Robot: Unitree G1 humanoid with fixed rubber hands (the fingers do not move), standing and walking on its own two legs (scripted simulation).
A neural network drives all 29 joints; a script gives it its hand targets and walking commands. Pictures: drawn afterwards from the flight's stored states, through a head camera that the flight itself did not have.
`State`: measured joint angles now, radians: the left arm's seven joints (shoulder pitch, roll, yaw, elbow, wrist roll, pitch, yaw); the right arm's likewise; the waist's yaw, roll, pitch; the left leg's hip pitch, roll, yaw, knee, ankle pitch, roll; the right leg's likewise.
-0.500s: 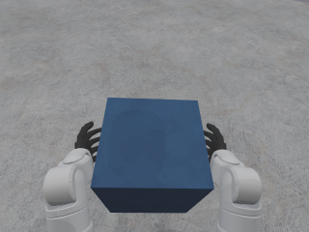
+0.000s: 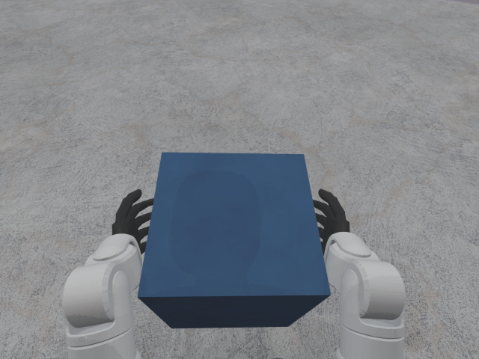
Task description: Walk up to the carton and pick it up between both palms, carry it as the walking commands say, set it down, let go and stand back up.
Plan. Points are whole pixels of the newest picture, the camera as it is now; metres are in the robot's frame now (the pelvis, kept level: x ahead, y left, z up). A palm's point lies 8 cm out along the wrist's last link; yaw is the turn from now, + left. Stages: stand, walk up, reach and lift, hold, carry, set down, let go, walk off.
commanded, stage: carry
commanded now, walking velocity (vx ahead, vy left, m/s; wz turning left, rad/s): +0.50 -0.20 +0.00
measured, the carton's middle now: (231, 249) +0.29 +0.00 +0.05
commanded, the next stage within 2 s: none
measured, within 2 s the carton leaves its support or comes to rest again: neither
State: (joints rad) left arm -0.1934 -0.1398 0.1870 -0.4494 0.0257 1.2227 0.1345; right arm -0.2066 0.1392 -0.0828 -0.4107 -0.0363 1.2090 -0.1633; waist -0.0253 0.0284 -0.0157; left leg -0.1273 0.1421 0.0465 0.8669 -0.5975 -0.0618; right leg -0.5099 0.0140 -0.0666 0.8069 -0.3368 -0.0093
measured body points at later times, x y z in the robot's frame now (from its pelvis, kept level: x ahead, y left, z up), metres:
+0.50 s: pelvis +0.36 -0.09 +0.01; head +0.40 -0.11 +0.46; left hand +0.65 +0.06 +0.10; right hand +0.65 -0.25 +0.09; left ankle +0.29 +0.09 -0.70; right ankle +0.38 -0.19 -0.66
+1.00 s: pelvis +0.75 -0.22 +0.00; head +0.78 -0.23 +0.45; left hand +1.04 -0.07 +0.09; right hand +1.03 -0.37 +0.08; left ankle +0.72 -0.06 -0.69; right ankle +0.61 -0.28 -0.57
